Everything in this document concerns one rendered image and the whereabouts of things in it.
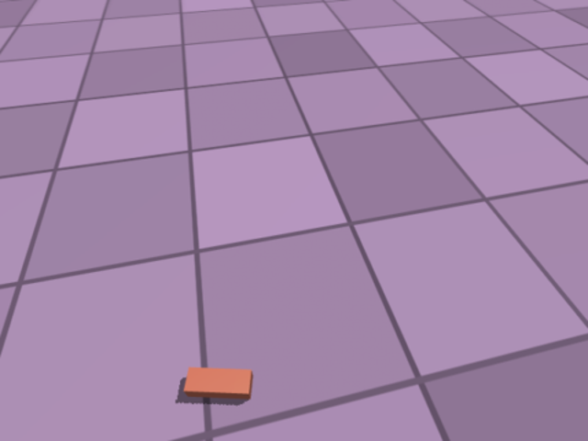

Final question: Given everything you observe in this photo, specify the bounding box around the carton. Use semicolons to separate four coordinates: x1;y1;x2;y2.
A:
184;367;253;400

